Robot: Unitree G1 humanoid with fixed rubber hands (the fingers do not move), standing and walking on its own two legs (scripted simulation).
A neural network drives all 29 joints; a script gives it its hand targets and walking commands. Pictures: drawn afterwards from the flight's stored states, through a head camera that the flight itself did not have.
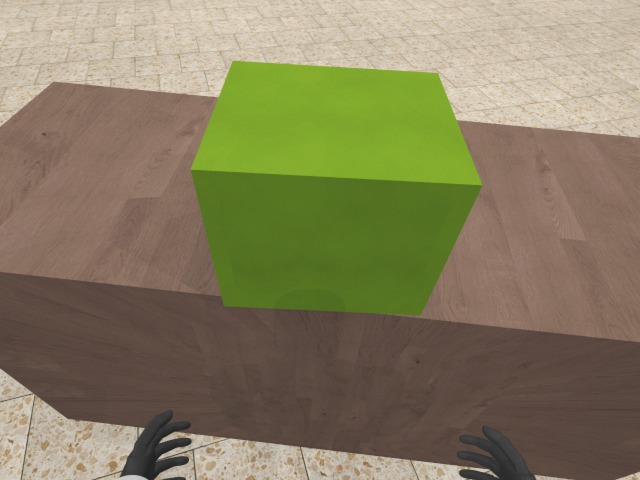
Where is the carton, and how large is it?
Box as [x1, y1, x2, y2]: [191, 61, 481, 314]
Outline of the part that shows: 233,61 191,167 191,173 224,305 420,314 481,186 480,180 437,73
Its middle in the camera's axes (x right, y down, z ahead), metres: +0.02 -0.07 +0.56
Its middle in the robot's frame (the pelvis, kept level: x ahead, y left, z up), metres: +0.48 +0.01 +0.11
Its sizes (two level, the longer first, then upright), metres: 0.288 0.244 0.247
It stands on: a pedestal, 0.77 m high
